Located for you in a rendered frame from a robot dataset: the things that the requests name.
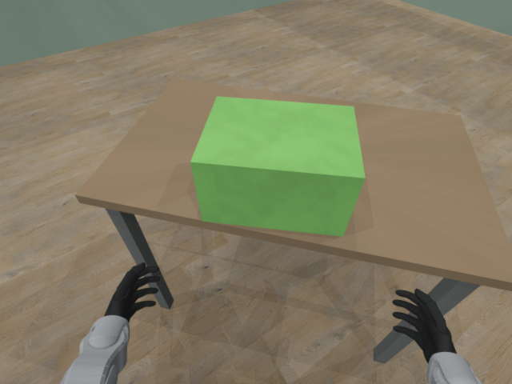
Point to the right robot hand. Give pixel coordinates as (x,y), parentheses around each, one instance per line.
(433,336)

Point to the table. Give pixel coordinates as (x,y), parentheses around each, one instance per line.
(424,205)

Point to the right robot forearm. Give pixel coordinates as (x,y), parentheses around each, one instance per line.
(450,368)

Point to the carton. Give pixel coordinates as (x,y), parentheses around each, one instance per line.
(279,165)

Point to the left robot forearm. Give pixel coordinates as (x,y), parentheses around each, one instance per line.
(103,353)

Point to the left robot hand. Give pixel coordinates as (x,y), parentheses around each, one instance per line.
(123,302)

